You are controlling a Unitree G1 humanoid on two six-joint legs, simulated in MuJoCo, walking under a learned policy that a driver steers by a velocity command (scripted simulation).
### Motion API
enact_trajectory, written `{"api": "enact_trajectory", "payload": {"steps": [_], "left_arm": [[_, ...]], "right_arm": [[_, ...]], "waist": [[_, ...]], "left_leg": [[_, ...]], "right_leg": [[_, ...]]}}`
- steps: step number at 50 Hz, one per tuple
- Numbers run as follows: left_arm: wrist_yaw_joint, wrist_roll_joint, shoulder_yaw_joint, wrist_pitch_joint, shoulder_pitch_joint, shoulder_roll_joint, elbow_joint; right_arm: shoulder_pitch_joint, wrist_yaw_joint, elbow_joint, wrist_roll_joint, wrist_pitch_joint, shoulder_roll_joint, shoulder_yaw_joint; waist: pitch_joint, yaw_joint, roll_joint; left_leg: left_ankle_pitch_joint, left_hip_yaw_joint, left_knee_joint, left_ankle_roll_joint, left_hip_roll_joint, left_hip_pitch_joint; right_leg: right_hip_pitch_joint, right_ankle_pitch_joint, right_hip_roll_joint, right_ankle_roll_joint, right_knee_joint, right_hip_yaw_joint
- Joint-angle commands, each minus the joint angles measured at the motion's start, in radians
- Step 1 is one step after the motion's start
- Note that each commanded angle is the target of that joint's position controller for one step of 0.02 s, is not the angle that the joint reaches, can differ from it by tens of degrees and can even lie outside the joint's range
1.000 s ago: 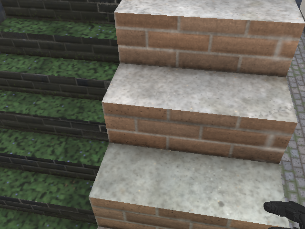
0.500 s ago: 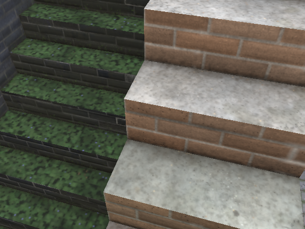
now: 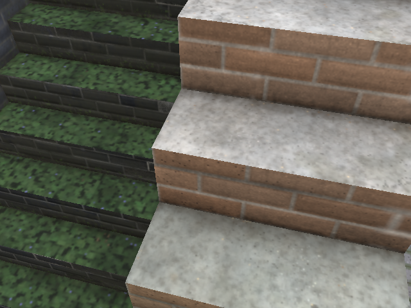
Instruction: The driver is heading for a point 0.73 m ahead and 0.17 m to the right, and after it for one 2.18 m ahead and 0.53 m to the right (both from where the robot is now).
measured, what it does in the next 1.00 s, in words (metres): steps to the right: right foot 0.23 m higher, then left foot 0.23 m lower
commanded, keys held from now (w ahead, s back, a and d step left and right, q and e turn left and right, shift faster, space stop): w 0.64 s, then no key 0.36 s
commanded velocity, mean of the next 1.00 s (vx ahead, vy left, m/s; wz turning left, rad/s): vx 0.38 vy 0.00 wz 0.00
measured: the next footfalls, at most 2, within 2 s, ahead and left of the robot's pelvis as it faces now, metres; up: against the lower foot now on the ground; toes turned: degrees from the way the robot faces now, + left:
right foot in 0.56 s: +0.24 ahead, -0.24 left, +0.23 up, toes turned +1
left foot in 0.98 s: +0.01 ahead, -0.05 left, +0.00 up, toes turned +3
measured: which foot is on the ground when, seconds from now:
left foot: down 0.00-0.54, up 0.56-0.96, down 0.98-1.00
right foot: down 0.00-0.22, up 0.24-0.54, down 0.56-0.94, up 0.96-1.00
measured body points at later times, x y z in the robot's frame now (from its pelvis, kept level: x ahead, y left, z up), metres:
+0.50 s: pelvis +0.09 -0.08 +0.01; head +0.09 -0.11 +0.46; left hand +0.32 +0.07 -0.04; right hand +0.05 -0.30 -0.16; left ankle -0.04 +0.11 -0.73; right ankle +0.17 -0.23 -0.49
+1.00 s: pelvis +0.01 -0.10 +0.00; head -0.02 -0.08 +0.45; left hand +0.22 +0.10 -0.07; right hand +0.04 -0.35 -0.14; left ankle -0.03 -0.05 -0.74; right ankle +0.13 -0.25 -0.49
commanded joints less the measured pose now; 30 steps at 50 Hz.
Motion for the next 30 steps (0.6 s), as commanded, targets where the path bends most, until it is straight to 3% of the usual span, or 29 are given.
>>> {"api": "enact_trajectory", "payload": {"steps": [1, 3, 4, 7, 9, 10, 11, 12, 13, 14, 15, 16, 17, 18, 20, 21, 22, 23, 24, 25, 26, 27, 28, 29, 30], "left_arm": [[-0.020, 0.010, 0.014, -0.016, 0.008, 0.096, -0.048], [-0.032, 0.013, 0.017, -0.016, 0.039, 0.110, -0.051], [-0.035, 0.014, 0.017, -0.015, 0.042, 0.112, -0.054], [-0.040, 0.014, 0.020, -0.019, -0.013, 0.148, -0.069], [-0.043, -0.003, 0.021, -0.030, -0.069, 0.157, -0.082], [-0.046, -0.011, 0.023, -0.041, -0.123, 0.161, -0.100], [-0.058, -0.010, 0.010, -0.050, -0.190, 0.119, -0.120], [-0.077, -0.025, 0.006, -0.053, -0.222, 0.081, -0.121], [-0.087, -0.053, 0.008, -0.049, -0.209, 0.058, -0.139], [-0.095, -0.073, -0.013, -0.056, -0.213, 0.024, -0.211], [-0.097, -0.064, -0.029, -0.060, -0.247, 0.013, -0.261], [-0.092, -0.055, -0.034, -0.064, -0.295, 0.021, -0.293], [-0.087, -0.038, -0.049, -0.067, -0.288, 0.006, -0.300], [-0.079, -0.034, -0.059, -0.071, -0.326, 0.017, -0.339], [-0.068, -0.043, -0.089, -0.072, -0.389, -0.017, -0.431], [-0.054, -0.030, -0.115, -0.074, -0.365, -0.037, -0.468], [-0.041, 0.012, -0.154, -0.078, -0.433, -0.074, -0.561], [-0.041, 0.028, -0.176, -0.067, -0.360, -0.069, -0.557], [-0.027, 0.028, -0.135, -0.054, -0.335, -0.003, -0.516], [-0.017, 0.023, -0.065, -0.036, -0.059, 0.106, -0.409], [-0.010, 0.003, -0.041, -0.049, 0.010, 0.130, -0.395], [0.022, 0.016, 0.027, -0.011, 0.125, 0.223, -0.344], [0.033, 0.022, 0.045, 0.022, 0.230, 0.257, -0.226], [0.031, 0.051, 0.035, 0.045, 0.230, 0.247, -0.200], [0.009, 0.044, 0.017, 0.053, 0.143, 0.194, -0.181]], "right_arm": [[-0.006, 0.020, -0.053, -0.011, -0.026, -0.082, -0.009], [0.011, 0.031, -0.050, -0.012, -0.029, -0.096, -0.014], [0.003, 0.035, -0.055, -0.011, -0.030, -0.101, -0.015], [-0.004, 0.037, -0.079, -0.033, -0.026, -0.114, -0.024], [0.048, 0.037, -0.070, -0.043, -0.018, -0.120, -0.031], [0.122, 0.034, -0.042, -0.051, -0.009, -0.129, -0.034], [0.247, 0.029, 0.016, -0.048, -0.001, -0.140, -0.038], [0.284, 0.020, 0.041, -0.068, 0.000, -0.128, -0.017], [0.153, 0.008, 0.007, -0.092, -0.003, -0.067, 0.010], [0.032, -0.010, -0.032, -0.079, -0.010, -0.098, 0.008], [0.006, -0.013, -0.038, -0.060, -0.021, -0.076, 0.018], [0.026, -0.011, -0.026, -0.060, -0.029, -0.050, 0.030], [0.053, -0.014, -0.003, -0.056, -0.022, -0.064, 0.028], [0.076, -0.013, 0.005, -0.050, -0.026, -0.094, 0.025], [0.088, -0.019, 0.011, -0.041, -0.031, -0.094, 0.025], [0.038, -0.032, -0.018, -0.020, -0.020, -0.183, 0.000], [-0.029, -0.062, -0.040, 0.004, -0.016, -0.202, -0.009], [-0.166, -0.068, -0.083, 0.020, -0.001, -0.271, -0.027], [-0.057, -0.048, -0.064, 0.047, -0.029, -0.273, -0.037], [-0.040, -0.031, -0.022, 0.017, -0.035, -0.347, -0.055], [0.175, -0.015, 0.011, 0.057, -0.055, -0.232, -0.046], [0.234, 0.009, 0.042, 0.049, -0.073, -0.229, -0.052], [0.253, 0.036, 0.034, 0.017, -0.081, -0.158, -0.048], [0.233, 0.041, 0.056, 0.014, -0.079, -0.076, -0.040], [-0.007, 0.052, -0.062, 0.003, -0.059, -0.045, -0.039]], "waist": [[0.026, 0.000, -0.018], [-0.045, 0.005, -0.028], [-0.051, 0.006, -0.035], [-0.022, -0.037, -0.081], [0.006, -0.091, -0.055], [0.015, -0.132, -0.006], [0.009, -0.174, 0.110], [0.004, -0.150, 0.323], [0.031, -0.067, 0.234], [0.051, -0.001, 0.267], [0.091, 0.017, 0.202], [0.123, 0.004, 0.127], [0.143, -0.002, 0.096], [0.174, -0.025, 0.102], [0.206, -0.019, 0.076], [0.169, 0.014, 0.049], [0.137, 0.054, 0.060], [0.036, 0.138, 0.002], [-0.071, 0.095, -0.026], [-0.205, 0.210, 0.042], [-0.375, 0.136, -0.080], [-0.544, 0.152, -0.217], [-0.599, 0.074, -0.421], [-0.687, 0.023, -0.438], [-0.467, 0.042, -0.356]], "left_leg": [[0.492, -0.021, 0.009, 0.105, 0.035, -0.023], [0.646, 0.002, 0.059, 0.098, 0.030, 0.027], [0.641, 0.010, 0.074, 0.099, 0.027, 0.029], [0.567, 0.049, 0.046, 0.093, 0.016, 0.038], [0.473, 0.058, -0.078, 0.117, 0.025, 0.101], [0.511, 0.023, -0.137, 0.146, 0.053, 0.211], [0.637, -0.094, -0.208, 0.208, 0.149, 0.341], [0.870, -0.284, -0.208, 0.301, 0.347, 0.337], [0.818, -0.265, -0.154, 0.324, 0.368, 0.230], [0.487, -0.283, -0.203, 0.296, 0.401, 0.155], [0.269, -0.262, -0.259, 0.246, 0.394, 0.119], [0.168, -0.259, -0.288, 0.214, 0.389, 0.136], [0.155, -0.251, -0.309, 0.199, 0.376, 0.165], [0.192, -0.249, -0.315, 0.192, 0.381, 0.207], [0.168, -0.216, -0.303, 0.154, 0.404, 0.213], [0.057, -0.173, -0.320, 0.131, 0.392, 0.175], [0.119, -0.134, -0.405, 0.099, 0.380, -0.033], [0.339, 0.040, -0.574, 0.103, 0.298, -0.374], [1.032, -0.002, -0.524, 0.152, 0.285, -0.467], [1.702, 0.047, -0.304, 0.159, 0.314, -0.269], [1.672, -0.002, -0.005, 0.118, 0.245, -0.270], [1.345, -0.029, 0.153, 0.124, 0.155, -0.172], [0.536, -0.095, 0.332, 0.139, 0.089, -0.229], [0.281, -0.200, 0.772, 0.117, -0.032, -0.209], [0.218, -0.203, 0.986, 0.122, -0.073, -0.281]], "right_leg": [[0.025, 0.524, -0.065, -0.119, -0.001, 0.066], [0.090, 0.728, -0.067, -0.117, 0.036, 0.051], [0.103, 0.783, -0.072, -0.116, 0.039, 0.050], [0.069, 1.072, -0.080, -0.121, 0.109, 0.034], [-0.030, 1.046, -0.069, -0.111, 0.238, 0.030], [-0.174, 0.957, -0.050, -0.077, 0.372, 0.028], [-0.397, 0.641, 0.010, -0.021, 0.628, -0.003], [-0.585, -0.077, 0.093, 0.046, 1.129, -0.056], [-0.711, -0.232, 0.057, 0.045, 1.529, 0.111], [-0.835, -0.297, 0.006, 0.043, 1.636, 0.191], [-0.948, -0.312, -0.024, 0.030, 1.677, 0.199], [-1.057, -0.288, -0.023, 0.029, 1.746, 0.205], [-1.150, -0.294, -0.020, 0.032, 1.814, 0.186], [-1.259, -0.328, -0.025, 0.027, 1.868, 0.200], [-1.432, -0.340, -0.072, 0.016, 1.884, 0.280], [-1.391, -0.267, -0.118, 0.024, 1.663, 0.245], [-1.192, -0.312, -0.196, 0.020, 1.446, 0.234], [-0.570, -0.291, -0.137, -0.009, 1.051, -0.014], [-0.148, -0.199, 0.012, -0.016, 1.082, -0.144], [-0.023, -0.129, 0.026, -0.046, 1.073, -0.103], [0.153, -0.171, -0.010, -0.127, 0.810, 0.137], [0.160, -0.387, -0.075, -0.155, 0.434, 0.456], [0.256, -0.500, -0.170, -0.156, 0.205, 0.688], [0.220, -0.699, -0.214, -0.122, 0.088, 0.828], [-0.155, -0.812, -0.168, -0.067, 0.018, 0.802]]}}
Velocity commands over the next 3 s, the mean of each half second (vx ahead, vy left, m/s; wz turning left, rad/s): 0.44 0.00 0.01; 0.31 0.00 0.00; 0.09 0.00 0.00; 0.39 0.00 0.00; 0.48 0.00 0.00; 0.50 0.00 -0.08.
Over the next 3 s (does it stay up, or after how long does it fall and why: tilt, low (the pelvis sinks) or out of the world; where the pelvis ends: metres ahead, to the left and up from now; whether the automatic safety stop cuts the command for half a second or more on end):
stays up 0.47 -0.07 0.39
